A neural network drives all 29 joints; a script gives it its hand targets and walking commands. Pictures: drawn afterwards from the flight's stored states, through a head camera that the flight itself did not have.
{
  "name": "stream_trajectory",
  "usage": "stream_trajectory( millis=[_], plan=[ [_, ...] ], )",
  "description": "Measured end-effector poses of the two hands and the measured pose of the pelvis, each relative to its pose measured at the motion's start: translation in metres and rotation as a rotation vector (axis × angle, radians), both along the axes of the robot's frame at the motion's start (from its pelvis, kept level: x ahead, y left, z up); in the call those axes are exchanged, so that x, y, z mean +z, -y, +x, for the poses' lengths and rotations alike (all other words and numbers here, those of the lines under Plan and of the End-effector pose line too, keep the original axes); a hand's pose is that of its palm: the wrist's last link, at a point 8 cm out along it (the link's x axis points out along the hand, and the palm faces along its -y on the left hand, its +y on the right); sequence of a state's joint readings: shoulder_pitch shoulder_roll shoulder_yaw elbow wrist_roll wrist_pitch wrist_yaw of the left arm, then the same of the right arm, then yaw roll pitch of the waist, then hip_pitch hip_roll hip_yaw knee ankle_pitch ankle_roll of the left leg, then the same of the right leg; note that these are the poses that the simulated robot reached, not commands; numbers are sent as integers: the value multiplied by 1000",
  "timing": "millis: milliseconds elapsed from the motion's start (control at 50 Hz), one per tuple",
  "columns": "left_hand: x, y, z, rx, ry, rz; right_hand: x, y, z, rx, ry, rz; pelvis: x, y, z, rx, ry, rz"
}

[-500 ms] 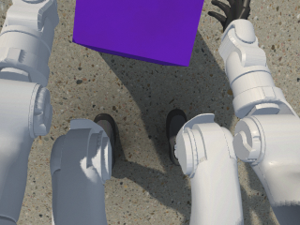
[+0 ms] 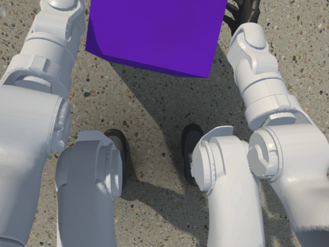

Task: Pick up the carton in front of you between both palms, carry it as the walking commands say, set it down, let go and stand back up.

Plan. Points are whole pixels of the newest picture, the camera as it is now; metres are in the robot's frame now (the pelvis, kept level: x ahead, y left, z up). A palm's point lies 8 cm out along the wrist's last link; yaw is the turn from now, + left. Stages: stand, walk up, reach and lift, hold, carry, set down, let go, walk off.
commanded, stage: reach and lift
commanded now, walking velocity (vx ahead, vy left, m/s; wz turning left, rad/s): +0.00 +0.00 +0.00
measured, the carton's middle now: (155, 21) +0.53 +0.02 -0.25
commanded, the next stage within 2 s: none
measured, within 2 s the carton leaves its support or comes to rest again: leaves its support in 0.28 s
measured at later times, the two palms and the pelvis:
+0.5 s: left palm out of the picture +0.54 +0.17 -0.12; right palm (254, 15) +0.52 -0.13 -0.11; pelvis +0.01 +0.00 +0.00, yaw +2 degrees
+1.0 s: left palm out of the picture +0.49 +0.18 +0.06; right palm out of the picture +0.49 -0.12 +0.07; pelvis +0.01 -0.01 +0.12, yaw +5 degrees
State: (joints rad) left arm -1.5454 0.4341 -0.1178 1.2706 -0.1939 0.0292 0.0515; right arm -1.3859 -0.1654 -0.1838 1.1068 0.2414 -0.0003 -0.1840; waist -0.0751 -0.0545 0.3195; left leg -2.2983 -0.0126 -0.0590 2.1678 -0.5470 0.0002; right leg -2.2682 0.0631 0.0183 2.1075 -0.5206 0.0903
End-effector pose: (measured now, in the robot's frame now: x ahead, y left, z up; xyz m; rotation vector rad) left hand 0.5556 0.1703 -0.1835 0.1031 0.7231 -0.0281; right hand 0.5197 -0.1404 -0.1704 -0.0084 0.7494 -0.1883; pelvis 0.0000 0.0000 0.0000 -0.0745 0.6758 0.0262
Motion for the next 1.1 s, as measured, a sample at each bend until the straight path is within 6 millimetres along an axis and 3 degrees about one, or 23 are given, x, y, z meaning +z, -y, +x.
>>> stream_trajectory(
  millis=[260, 400, 520, 620, 720, 900, 1100],
  plan=[
    [5, 5, 2, -14, -56, 20, 5, -4, 10, -43, -26, 14, -9, -1, 4, -3, 12, 2],
    [16, 3, -7, 17, -25, 15, 28, -9, 11, -73, 38, 24, -11, 0, 10, 3, -4, 11],
    [71, -5, -20, 63, 33, -14, 72, -16, -6, -80, 102, 56, 5, 4, 7, 28, -18, 17],
    [127, -10, -34, 103, 30, -25, 120, -21, -17, -69, 103, 69, 31, 7, 2, 47, -26, 17],
    [171, -8, -45, 113, 10, -15, 161, -20, -26, -53, 81, 60, 60, 9, -1, 54, -44, 18],
    [221, -5, -57, 130, 18, -15, 214, -16, -31, -29, 88, 47, 103, 9, 2, 48, -69, 27],
    [272, -6, -74, 168, 30, -34, 269, -17, -39, -8, 102, 52, 148, 9, 18, 53, -43, 36]
  ],
)
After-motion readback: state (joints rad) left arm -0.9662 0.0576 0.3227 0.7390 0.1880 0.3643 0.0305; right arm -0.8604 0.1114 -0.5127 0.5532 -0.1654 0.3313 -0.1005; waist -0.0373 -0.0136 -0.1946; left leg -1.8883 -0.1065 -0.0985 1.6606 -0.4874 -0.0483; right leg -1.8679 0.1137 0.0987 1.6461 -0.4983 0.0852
